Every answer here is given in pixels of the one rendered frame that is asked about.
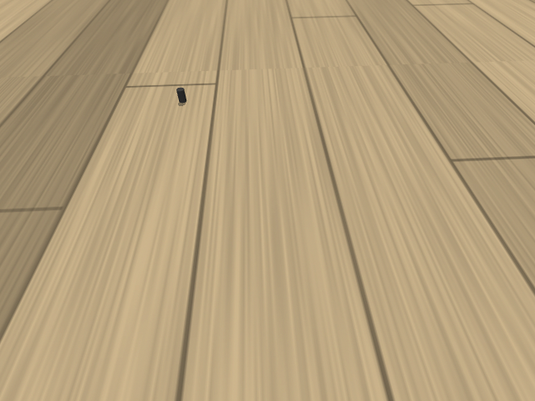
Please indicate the can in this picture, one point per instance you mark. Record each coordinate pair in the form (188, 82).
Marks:
(181, 95)

